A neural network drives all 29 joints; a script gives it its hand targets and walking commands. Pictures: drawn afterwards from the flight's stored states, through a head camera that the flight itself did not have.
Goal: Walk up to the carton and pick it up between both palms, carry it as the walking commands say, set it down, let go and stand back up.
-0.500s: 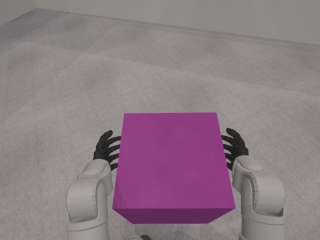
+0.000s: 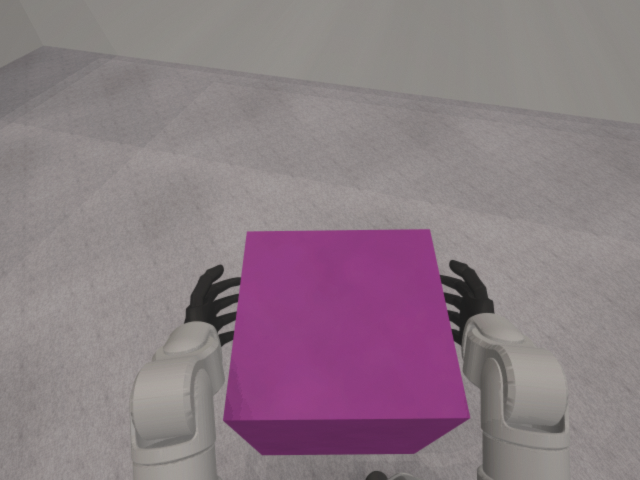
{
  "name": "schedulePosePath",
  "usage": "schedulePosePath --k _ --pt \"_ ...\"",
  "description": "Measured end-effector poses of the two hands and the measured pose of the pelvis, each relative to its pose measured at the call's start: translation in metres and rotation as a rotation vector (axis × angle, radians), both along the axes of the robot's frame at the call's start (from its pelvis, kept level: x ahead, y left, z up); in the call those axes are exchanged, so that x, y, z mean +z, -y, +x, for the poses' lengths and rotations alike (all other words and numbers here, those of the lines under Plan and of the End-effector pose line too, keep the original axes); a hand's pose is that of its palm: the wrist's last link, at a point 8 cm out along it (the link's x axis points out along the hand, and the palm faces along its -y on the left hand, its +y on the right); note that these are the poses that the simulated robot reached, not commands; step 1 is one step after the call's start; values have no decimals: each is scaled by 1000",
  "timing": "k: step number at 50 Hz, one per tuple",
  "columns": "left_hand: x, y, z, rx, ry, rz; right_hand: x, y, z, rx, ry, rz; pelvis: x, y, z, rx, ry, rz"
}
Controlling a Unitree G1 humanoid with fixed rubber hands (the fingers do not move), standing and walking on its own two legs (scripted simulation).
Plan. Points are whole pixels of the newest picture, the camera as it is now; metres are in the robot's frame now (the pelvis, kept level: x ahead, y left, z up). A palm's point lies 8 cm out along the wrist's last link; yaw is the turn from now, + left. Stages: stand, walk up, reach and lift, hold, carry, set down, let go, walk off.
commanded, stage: carry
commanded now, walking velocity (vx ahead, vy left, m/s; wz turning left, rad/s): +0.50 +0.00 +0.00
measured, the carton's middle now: (338, 352) +0.27 +0.00 +0.02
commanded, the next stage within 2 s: none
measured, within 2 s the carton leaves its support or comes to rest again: neither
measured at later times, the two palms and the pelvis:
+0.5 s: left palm (224, 159) +0.58 +0.17 +0.10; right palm (405, 152) +0.58 -0.13 +0.10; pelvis +0.32 +0.02 +0.00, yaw +0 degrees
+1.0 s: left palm (250, 77) +0.90 +0.15 +0.09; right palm (383, 74) +0.91 -0.15 +0.08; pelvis +0.64 +0.00 -0.01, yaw +1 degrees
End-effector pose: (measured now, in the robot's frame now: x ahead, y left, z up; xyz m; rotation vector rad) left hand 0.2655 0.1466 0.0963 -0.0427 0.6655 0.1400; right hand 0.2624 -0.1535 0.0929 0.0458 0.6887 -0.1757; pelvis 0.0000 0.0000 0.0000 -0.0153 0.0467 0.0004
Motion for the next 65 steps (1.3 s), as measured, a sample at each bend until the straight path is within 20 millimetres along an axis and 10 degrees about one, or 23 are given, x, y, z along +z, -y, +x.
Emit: schedulePosePath --k 13,26,35,49,65 --pt "-6 4 141 90 -104 7 -10 3 167 89 -102 10 23 25 150 39 -27 37" --pt "-5 -22 335 9 10 -26 1 -22 336 5 11 -20 -3 -21 331 -12 -2 33" --pt "-6 -30 437 -38 -89 -27 1 -31 423 -38 -89 -32 21 -39 428 -32 -17 -8" --pt "-6 -9 625 19 0 10 -8 -9 630 17 1 8 -9 -5 626 20 -1 -2" --pt "9 -19 800 64 -38 8 5 -19 817 63 -35 7 23 -4 806 27 -25 34"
